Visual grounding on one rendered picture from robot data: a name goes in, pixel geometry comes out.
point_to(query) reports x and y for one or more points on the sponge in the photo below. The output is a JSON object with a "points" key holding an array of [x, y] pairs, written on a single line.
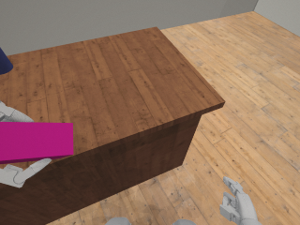
{"points": [[34, 141]]}

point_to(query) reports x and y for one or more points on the table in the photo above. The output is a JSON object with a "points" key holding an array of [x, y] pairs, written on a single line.
{"points": [[135, 103]]}

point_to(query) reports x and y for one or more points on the right robot hand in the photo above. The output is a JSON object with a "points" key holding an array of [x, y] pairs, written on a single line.
{"points": [[238, 208]]}

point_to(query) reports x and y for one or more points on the left robot hand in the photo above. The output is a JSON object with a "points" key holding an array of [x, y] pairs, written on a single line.
{"points": [[12, 175]]}

